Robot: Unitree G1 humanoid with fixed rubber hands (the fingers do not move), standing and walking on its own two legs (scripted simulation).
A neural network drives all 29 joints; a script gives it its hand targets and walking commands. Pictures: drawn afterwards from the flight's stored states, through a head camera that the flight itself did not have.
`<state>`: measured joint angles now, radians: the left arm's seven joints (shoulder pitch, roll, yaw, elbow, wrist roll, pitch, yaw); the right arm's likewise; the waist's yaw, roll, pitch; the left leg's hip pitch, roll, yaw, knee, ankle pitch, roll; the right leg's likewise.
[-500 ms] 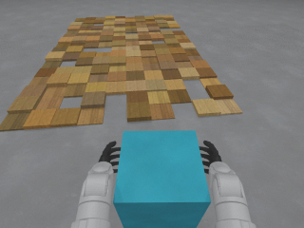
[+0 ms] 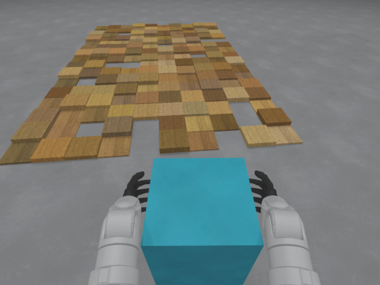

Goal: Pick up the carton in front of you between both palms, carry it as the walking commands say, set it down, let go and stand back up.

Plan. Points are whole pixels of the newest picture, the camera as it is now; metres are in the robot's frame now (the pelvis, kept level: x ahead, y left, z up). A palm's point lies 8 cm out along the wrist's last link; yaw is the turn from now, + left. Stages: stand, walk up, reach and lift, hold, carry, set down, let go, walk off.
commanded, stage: hold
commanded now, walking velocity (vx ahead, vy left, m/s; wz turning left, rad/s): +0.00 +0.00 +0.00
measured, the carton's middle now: (199, 224) +0.28 +0.00 -0.03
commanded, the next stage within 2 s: carry in 0.62 s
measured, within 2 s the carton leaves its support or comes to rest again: neither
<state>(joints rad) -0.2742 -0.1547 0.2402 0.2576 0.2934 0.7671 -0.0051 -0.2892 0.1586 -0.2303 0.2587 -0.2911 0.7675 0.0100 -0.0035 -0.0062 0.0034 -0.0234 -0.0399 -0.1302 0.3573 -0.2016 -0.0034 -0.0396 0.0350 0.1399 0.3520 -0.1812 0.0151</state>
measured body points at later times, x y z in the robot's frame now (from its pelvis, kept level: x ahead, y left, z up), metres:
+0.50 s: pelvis +0.00 +0.00 +0.00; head -0.05 +0.00 +0.45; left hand +0.30 +0.15 +0.04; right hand +0.30 -0.15 +0.05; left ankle +0.01 +0.12 -0.75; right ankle +0.02 -0.13 -0.75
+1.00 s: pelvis +0.09 +0.02 +0.00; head +0.07 +0.03 +0.45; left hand +0.37 +0.18 +0.08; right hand +0.38 -0.12 +0.09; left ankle +0.01 +0.13 -0.75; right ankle +0.09 -0.10 -0.72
